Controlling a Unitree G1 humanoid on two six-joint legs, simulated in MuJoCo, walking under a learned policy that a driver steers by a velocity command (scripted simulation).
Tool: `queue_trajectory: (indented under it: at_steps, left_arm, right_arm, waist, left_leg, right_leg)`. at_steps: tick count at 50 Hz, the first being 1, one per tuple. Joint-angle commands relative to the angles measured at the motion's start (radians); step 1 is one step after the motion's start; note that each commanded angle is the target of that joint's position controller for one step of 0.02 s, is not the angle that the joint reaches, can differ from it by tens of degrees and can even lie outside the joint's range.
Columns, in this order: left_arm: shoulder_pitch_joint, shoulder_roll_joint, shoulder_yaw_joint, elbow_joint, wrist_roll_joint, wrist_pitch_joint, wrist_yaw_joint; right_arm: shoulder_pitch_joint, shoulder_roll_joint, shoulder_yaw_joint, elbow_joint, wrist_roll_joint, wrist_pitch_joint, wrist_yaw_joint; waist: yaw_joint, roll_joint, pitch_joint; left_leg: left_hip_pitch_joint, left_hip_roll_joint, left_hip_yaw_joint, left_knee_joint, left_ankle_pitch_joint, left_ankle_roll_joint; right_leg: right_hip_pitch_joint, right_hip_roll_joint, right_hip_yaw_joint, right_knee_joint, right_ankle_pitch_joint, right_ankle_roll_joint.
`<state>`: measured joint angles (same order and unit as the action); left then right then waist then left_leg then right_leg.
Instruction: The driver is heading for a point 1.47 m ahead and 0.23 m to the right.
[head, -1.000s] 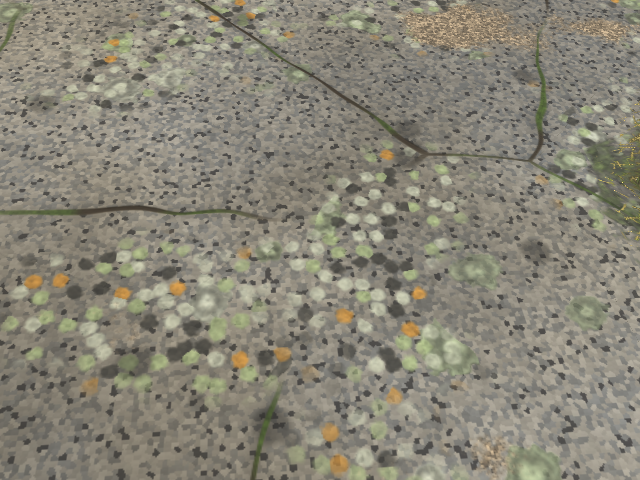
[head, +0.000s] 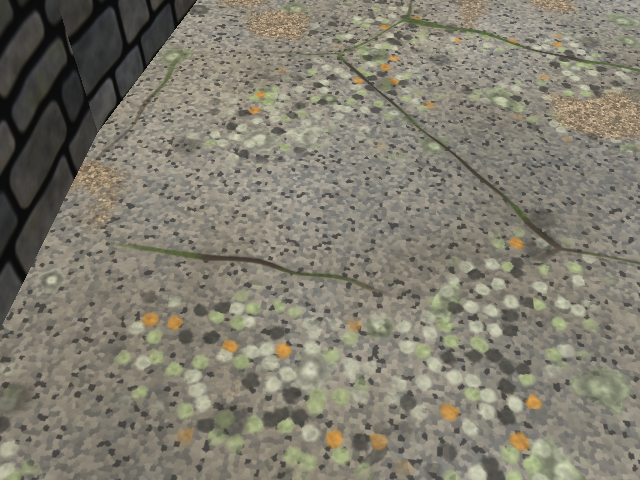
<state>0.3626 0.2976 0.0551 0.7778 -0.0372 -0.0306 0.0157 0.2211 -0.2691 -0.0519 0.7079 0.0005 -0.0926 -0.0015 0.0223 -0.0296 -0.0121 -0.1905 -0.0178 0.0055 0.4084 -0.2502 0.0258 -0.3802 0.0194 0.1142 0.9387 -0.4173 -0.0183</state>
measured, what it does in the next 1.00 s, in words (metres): walks ahead, turning right: right foot, then left foot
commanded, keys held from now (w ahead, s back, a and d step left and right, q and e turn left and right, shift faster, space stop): w+e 0.60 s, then w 0.02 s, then w+q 0.12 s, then q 0.26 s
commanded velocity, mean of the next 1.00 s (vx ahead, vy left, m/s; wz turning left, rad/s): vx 0.43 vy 0.00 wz -0.32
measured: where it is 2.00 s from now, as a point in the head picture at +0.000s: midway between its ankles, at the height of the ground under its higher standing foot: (388, 382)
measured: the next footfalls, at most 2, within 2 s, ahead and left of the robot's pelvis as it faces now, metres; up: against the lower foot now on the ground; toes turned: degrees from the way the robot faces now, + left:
right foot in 0.36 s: +0.33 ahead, -0.17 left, +0.00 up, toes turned -15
left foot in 0.86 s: +0.67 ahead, -0.08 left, +0.00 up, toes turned -22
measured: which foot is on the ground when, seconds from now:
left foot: down 0.00-0.36, up 0.38-0.84, down 0.86-1.00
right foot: up 0.00-0.34, down 0.36-0.88, up 0.90-1.00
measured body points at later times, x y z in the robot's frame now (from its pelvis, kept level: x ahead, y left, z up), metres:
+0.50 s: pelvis +0.25 -0.08 -0.01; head +0.29 -0.10 +0.43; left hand +0.48 +0.13 -0.10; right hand +0.26 -0.38 -0.12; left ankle +0.21 +0.10 -0.65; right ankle +0.29 -0.16 -0.74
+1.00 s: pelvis +0.52 -0.11 -0.01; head +0.57 -0.12 +0.44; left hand +0.71 +0.12 -0.13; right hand +0.60 -0.42 -0.10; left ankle +0.63 -0.07 -0.74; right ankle +0.40 -0.21 -0.65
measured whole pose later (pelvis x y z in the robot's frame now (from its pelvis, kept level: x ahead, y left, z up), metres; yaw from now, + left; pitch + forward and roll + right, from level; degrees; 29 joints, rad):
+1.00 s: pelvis +0.52 -0.11 -0.01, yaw -19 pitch +1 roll +0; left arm 0.24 0.32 0.03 0.72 0.01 -0.02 0.01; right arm 0.16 -0.29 -0.03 0.66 0.00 -0.06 0.03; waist 0.01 -0.01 0.07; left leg -0.40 -0.08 -0.02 0.48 -0.10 0.06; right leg -0.43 0.04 0.07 1.19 -0.48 0.04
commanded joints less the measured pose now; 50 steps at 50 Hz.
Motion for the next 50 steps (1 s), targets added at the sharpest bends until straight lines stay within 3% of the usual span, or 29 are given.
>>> queue_trajectory:
  at_steps: [1, 3, 7, 10, 13, 15, 16, 17, 18, 19, 20, 21, 22, 23, 24, 25, 27, 29, 33, 37, 40, 42, 43, 44, 45, 46, 47, 48, 50]
  left_arm:
    - [-0.099, 0.088, 0.026, -0.101, 0.003, -0.023, -0.013]
    - [-0.128, 0.054, 0.017, -0.117, 0.006, -0.022, -0.025]
    - [-0.216, 0.028, 0.002, -0.174, 0.012, -0.023, -0.044]
    - [-0.316, 0.010, -0.012, -0.217, 0.016, -0.028, -0.066]
    - [-0.369, 0.029, -0.008, -0.252, 0.010, -0.027, -0.085]
    - [-0.337, 0.070, 0.012, -0.261, 0.013, -0.022, -0.089]
    - [-0.256, 0.106, 0.030, -0.247, 0.013, -0.016, -0.087]
    - [-0.104, 0.152, 0.059, -0.212, 0.009, -0.010, -0.078]
    - [0.060, 0.208, 0.088, -0.176, 0.007, 0.006, -0.056]
    - [0.032, 0.326, 0.100, -0.183, 0.004, 0.001, -0.044]
    - [0.077, 0.247, 0.079, -0.214, 0.010, -0.010, -0.044]
    - [0.038, 0.201, 0.064, -0.194, 0.021, -0.023, -0.049]
    - [-0.028, 0.186, 0.059, -0.193, 0.017, -0.030, -0.048]
    - [-0.097, 0.160, 0.050, -0.204, 0.020, -0.033, -0.046]
    - [-0.139, 0.143, 0.043, -0.218, 0.037, -0.036, -0.043]
    - [-0.161, 0.136, 0.042, -0.222, 0.042, -0.037, -0.041]
    - [-0.158, 0.136, 0.041, -0.203, 0.030, -0.043, -0.035]
    - [-0.133, 0.154, 0.045, -0.181, 0.027, -0.044, -0.023]
    - [-0.078, 0.142, 0.037, -0.137, 0.021, -0.037, -0.010]
    - [0.000, 0.161, 0.035, -0.085, 0.020, -0.040, -0.016]
    - [0.007, 0.162, 0.033, -0.053, 0.032, -0.023, -0.010]
    - [-0.041, 0.163, 0.029, -0.059, 0.034, -0.016, -0.003]
    - [-0.039, 0.138, 0.017, -0.078, 0.051, -0.017, 0.002]
    - [0.075, 0.079, -0.004, -0.092, 0.066, -0.028, 0.001]
    - [0.123, 0.108, -0.005, -0.076, 0.062, -0.034, -0.008]
    - [0.052, 0.173, 0.010, -0.086, 0.039, -0.028, -0.013]
    - [-0.048, 0.170, 0.011, -0.112, 0.030, -0.020, -0.010]
    - [-0.108, 0.163, 0.013, -0.127, 0.036, -0.010, -0.004]
    - [-0.098, 0.132, 0.013, -0.135, 0.045, 0.011, 0.009]
  right_arm:
    - [0.070, -0.112, -0.034, -0.013, -0.005, -0.010, -0.005]
    - [0.074, -0.112, -0.036, -0.005, -0.011, -0.014, -0.005]
    - [0.072, -0.138, -0.041, 0.016, -0.006, -0.014, -0.005]
    - [0.096, -0.171, -0.047, 0.038, 0.004, -0.009, -0.010]
    - [0.130, -0.197, -0.053, 0.065, 0.018, 0.003, -0.010]
    - [0.132, -0.230, -0.061, 0.067, 0.019, 0.018, -0.016]
    - [0.133, -0.245, -0.065, 0.065, 0.019, 0.027, -0.021]
    - [0.125, -0.246, -0.063, 0.059, 0.022, 0.033, -0.026]
    - [0.133, -0.226, -0.051, 0.040, 0.013, 0.027, -0.030]
    - [0.274, -0.058, 0.003, -0.015, -0.030, 0.006, -0.008]
    - [0.174, -0.148, -0.006, -0.025, 0.001, -0.032, 0.005]
    - [0.045, -0.198, -0.023, -0.067, 0.043, -0.046, 0.009]
    - [0.020, -0.182, -0.014, -0.082, 0.038, -0.055, 0.003]
    - [0.022, -0.176, -0.016, -0.070, 0.013, -0.055, -0.005]
    - [0.049, -0.184, -0.021, -0.064, 0.001, -0.045, -0.006]
    - [0.066, -0.182, -0.022, -0.059, -0.006, -0.032, -0.005]
    - [0.075, -0.156, -0.017, -0.054, -0.018, -0.012, -0.006]
    - [0.009, -0.131, -0.008, -0.078, -0.026, -0.003, -0.009]
    - [-0.135, -0.080, 0.016, -0.096, -0.015, -0.015, 0.008]
    - [-0.234, -0.107, 0.011, -0.123, 0.009, -0.027, 0.031]
    - [-0.215, -0.128, 0.000, -0.129, -0.003, -0.031, 0.044]
    - [-0.054, -0.160, -0.021, -0.086, -0.011, -0.035, 0.045]
    - [0.056, -0.211, -0.033, -0.071, -0.017, -0.037, 0.042]
    - [0.111, -0.282, -0.042, -0.076, -0.032, -0.027, 0.038]
    - [0.144, -0.223, -0.036, -0.060, -0.008, -0.012, 0.042]
    - [0.091, -0.191, -0.029, -0.084, 0.011, 0.002, 0.039]
    - [0.032, -0.175, -0.026, -0.099, 0.014, 0.016, 0.034]
    - [-0.004, -0.170, -0.022, -0.108, 0.011, 0.028, 0.030]
    - [-0.037, -0.178, -0.026, -0.113, -0.001, 0.041, 0.024]
  waist:
    - [-0.069, 0.160, 0.104]
    - [-0.070, 0.145, 0.097]
    - [-0.075, 0.112, 0.113]
    - [-0.102, 0.095, 0.137]
    - [-0.094, 0.089, 0.134]
    - [-0.049, 0.124, 0.066]
    - [0.004, 0.140, 0.003]
    - [0.091, 0.126, -0.084]
    - [0.171, 0.068, -0.164]
    - [0.019, -0.232, -0.289]
    - [0.108, -0.118, -0.446]
    - [0.119, -0.065, -0.264]
    - [0.068, 0.007, -0.141]
    - [0.020, 0.041, -0.074]
    - [-0.022, 0.015, -0.052]
    - [-0.045, -0.001, -0.042]
    - [-0.058, -0.002, -0.021]
    - [-0.043, 0.000, 0.013]
    - [0.030, -0.035, 0.022]
    - [0.081, -0.048, 0.053]
    - [0.058, -0.056, 0.049]
    - [-0.038, -0.050, -0.055]
    - [-0.081, 0.007, -0.172]
    - [-0.042, 0.230, -0.314]
    - [-0.050, 0.289, -0.418]
    - [-0.068, 0.168, -0.330]
    - [-0.070, 0.089, -0.215]
    - [-0.059, 0.031, -0.116]
    - [-0.007, 0.071, -0.063]
  left_leg:
    - [0.251, 0.296, -0.288, -0.250, -0.065, 0.126]
    - [0.212, 0.263, -0.171, -0.263, 0.110, 0.125]
    - [0.164, 0.247, -0.022, -0.285, 0.271, 0.137]
    - [0.138, 0.249, 0.062, -0.291, 0.309, 0.125]
    - [0.214, 0.279, 0.109, -0.243, 0.468, 0.105]
    - [0.273, 0.286, 0.148, -0.109, 0.841, 0.083]
    - [0.280, 0.281, 0.165, 0.027, 0.996, 0.071]
    - [0.202, 0.261, 0.186, 0.224, 1.019, 0.047]
    - [-0.024, 0.224, 0.180, 0.502, 0.782, 0.011]
    - [-0.465, 0.035, 0.114, 0.903, -0.301, -0.049]
    - [-0.549, -0.005, -0.116, 1.023, -0.350, -0.040]
    - [-0.626, 0.041, -0.121, 1.004, -0.242, -0.024]
    - [-0.606, 0.083, -0.108, 0.911, -0.145, -0.016]
    - [-0.546, 0.113, -0.103, 0.833, -0.102, -0.024]
    - [-0.470, 0.134, -0.112, 0.796, -0.072, -0.031]
    - [-0.428, 0.140, -0.109, 0.769, -0.059, -0.043]
    - [-0.400, 0.141, -0.084, 0.697, -0.036, -0.075]
    - [-0.414, 0.128, -0.066, 0.591, 0.057, -0.102]
    - [-0.331, 0.084, -0.036, 0.259, 0.368, -0.102]
    - [-0.364, 0.079, -0.039, 0.147, 0.389, -0.052]
    - [-0.370, 0.048, -0.026, 0.093, 0.257, 0.011]
    - [-0.154, -0.008, 0.018, 0.037, 0.315, 0.060]
    - [0.071, 0.087, -0.081, 0.079, 0.619, 0.110]
    - [0.425, 0.326, -0.422, 0.126, 0.939, 0.285]
    - [0.532, 0.409, -0.648, 0.052, 0.910, 0.371]
    - [0.448, 0.367, -0.574, 0.029, 0.718, 0.323]
    - [0.324, 0.319, -0.481, 0.006, 0.614, 0.280]
    - [0.180, 0.281, -0.415, -0.027, 0.592, 0.259]
    - [0.003, 0.217, -0.363, -0.079, 0.539, 0.231]
  right_leg:
    - [-0.454, -0.105, 0.026, 0.166, 0.113, 0.001]
    - [-0.440, -0.111, -0.005, 0.171, 0.199, 0.013]
    - [-0.402, -0.116, -0.044, -0.026, 0.344, 0.042]
    - [-0.319, -0.103, -0.113, -0.199, 0.431, 0.024]
    - [-0.273, -0.076, -0.153, -0.289, 0.396, -0.026]
    - [-0.165, -0.010, -0.205, -0.303, 0.311, -0.073]
    - [-0.050, 0.030, -0.226, -0.302, 0.270, -0.100]
    - [0.177, 0.065, -0.226, -0.343, 0.308, -0.138]
    - [0.479, 0.013, -0.103, -0.357, 0.305, -0.178]
    - [0.844, -0.289, 0.472, -0.405, 0.166, -0.367]
    - [0.869, -0.361, 0.755, -0.587, -0.016, -0.416]
    - [0.747, -0.323, 0.608, -0.639, 0.024, -0.347]
    - [0.577, -0.280, 0.488, -0.651, 0.120, -0.315]
    - [0.429, -0.239, 0.393, -0.655, 0.245, -0.292]
    - [0.323, -0.209, 0.329, -0.676, 0.346, -0.288]
    - [0.259, -0.192, 0.305, -0.698, 0.390, -0.291]
    - [0.166, -0.175, 0.238, -0.720, 0.479, -0.298]
    - [0.107, -0.144, 0.184, -0.728, 0.506, -0.287]
    - [0.097, -0.087, 0.085, -0.714, 0.407, -0.212]
    - [0.240, -0.172, 0.128, -0.687, 0.365, -0.205]
    - [0.378, -0.207, 0.117, -0.577, 0.648, -0.164]
    - [0.388, -0.148, 0.050, -0.373, 0.947, -0.112]
    - [0.290, -0.093, 0.005, -0.174, 0.826, -0.067]
    - [-0.027, 0.041, -0.056, 0.208, 0.254, 0.023]
    - [-0.176, 0.085, -0.004, 0.359, -0.205, 0.061]
    - [-0.227, 0.025, 0.038, 0.414, -0.173, 0.064]
    - [-0.267, -0.006, 0.010, 0.399, -0.125, 0.067]
    - [-0.276, -0.027, -0.009, 0.345, -0.092, 0.070]
    - [-0.181, -0.045, -0.018, 0.214, -0.037, 0.076]
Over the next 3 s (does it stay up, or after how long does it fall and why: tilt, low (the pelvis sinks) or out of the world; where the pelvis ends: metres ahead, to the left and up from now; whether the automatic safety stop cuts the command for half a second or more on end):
stays up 1.30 -0.05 0.00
